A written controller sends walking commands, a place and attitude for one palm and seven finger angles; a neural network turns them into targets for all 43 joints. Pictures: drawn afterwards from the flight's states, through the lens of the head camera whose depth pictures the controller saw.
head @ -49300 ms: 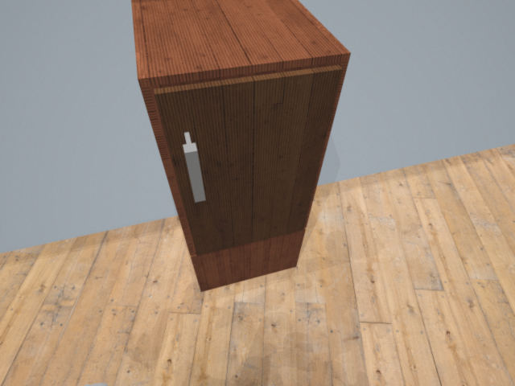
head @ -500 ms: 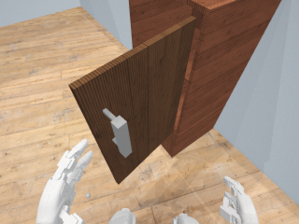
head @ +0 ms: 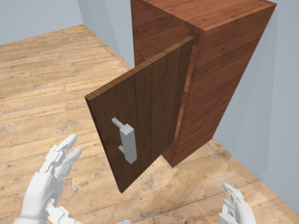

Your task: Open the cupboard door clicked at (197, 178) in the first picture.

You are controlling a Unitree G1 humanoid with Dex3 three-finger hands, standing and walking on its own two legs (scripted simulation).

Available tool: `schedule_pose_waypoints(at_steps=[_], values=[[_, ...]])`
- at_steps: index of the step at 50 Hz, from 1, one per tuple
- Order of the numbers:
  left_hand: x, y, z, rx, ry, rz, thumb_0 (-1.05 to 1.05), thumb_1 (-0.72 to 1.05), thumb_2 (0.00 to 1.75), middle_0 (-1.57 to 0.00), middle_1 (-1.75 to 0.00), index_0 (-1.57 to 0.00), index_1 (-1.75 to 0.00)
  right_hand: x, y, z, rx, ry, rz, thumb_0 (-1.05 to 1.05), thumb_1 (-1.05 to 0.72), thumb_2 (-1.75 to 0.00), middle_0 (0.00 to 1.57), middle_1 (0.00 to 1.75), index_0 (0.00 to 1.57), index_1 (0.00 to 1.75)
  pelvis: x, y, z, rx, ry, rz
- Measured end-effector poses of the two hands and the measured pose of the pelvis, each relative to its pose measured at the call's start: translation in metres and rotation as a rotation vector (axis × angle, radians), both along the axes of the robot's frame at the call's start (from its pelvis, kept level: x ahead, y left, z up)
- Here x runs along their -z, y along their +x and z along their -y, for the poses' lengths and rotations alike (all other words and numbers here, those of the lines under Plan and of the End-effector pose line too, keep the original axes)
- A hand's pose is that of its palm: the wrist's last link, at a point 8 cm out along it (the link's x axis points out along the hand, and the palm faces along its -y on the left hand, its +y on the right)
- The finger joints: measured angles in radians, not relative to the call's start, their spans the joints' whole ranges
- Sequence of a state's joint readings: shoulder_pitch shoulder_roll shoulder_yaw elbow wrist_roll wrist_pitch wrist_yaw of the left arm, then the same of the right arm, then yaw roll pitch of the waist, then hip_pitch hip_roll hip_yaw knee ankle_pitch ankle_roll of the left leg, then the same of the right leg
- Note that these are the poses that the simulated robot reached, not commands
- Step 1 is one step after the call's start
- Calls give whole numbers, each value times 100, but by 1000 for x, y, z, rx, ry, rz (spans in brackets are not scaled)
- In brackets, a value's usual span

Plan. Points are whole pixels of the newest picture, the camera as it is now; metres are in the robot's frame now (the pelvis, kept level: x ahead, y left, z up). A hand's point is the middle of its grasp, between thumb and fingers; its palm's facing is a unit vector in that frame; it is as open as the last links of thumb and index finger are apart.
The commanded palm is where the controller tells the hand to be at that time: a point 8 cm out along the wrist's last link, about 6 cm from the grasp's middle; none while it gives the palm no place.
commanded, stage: draw the hand back to the body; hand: left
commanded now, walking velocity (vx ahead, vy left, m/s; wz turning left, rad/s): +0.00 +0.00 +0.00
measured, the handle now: (123, 141) +0.33 +0.09 +0.05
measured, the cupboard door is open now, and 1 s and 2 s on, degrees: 100 100 100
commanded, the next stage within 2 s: step back with the hand held close in 1.20 s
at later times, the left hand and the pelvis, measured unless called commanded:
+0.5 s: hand (32, 160) +0.21 +0.24 +0.16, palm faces +0.31 -0.87 -0.38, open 13.0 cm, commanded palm +0.17 +0.28 +0.19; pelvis +0.03 +0.01 +0.05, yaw +0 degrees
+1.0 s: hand (9, 135) +0.23 +0.26 +0.22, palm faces +0.44 -0.80 -0.40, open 7.8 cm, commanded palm +0.18 +0.29 +0.23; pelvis +0.03 +0.00 +0.07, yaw -2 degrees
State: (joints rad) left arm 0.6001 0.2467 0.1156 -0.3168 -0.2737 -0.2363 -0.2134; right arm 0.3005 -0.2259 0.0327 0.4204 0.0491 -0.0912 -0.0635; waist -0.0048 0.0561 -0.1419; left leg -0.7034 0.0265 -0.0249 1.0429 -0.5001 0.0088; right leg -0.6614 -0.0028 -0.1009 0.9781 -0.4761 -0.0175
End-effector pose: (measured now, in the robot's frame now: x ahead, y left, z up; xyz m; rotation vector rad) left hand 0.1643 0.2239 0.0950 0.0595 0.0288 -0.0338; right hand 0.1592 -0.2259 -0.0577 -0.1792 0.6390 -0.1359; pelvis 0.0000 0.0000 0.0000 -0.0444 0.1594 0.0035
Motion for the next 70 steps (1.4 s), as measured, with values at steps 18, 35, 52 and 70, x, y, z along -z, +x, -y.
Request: schedule_pose_waypoints(at_steps=[18,35,52,70], values=[[-57,2,-40,-289,283,-58,-1,-19,44,-16,-30,-16,-30,-36,29,-25,-29,-11,31,2,-91,-89,20,30,21,30,-39,20,-13,9,13,109],[-118,20,-69,-412,385,78,0,38,69,-19,-30,-19,-30,-50,48,-21,-68,-8,2,2,-91,-89,20,30,21,30,-63,36,-10,22,29,198],[-138,17,-65,-462,392,146,1,84,88,-20,-30,-20,-30,-48,41,5,-40,-8,-30,2,-91,-89,20,30,21,30,-68,30,6,29,34,228],[-146,8,-59,-454,418,197,2,88,90,-21,-30,-21,-30,-49,27,17,-19,-9,-32,2,-91,-89,20,30,21,30,-68,18,14,30,24,223]])
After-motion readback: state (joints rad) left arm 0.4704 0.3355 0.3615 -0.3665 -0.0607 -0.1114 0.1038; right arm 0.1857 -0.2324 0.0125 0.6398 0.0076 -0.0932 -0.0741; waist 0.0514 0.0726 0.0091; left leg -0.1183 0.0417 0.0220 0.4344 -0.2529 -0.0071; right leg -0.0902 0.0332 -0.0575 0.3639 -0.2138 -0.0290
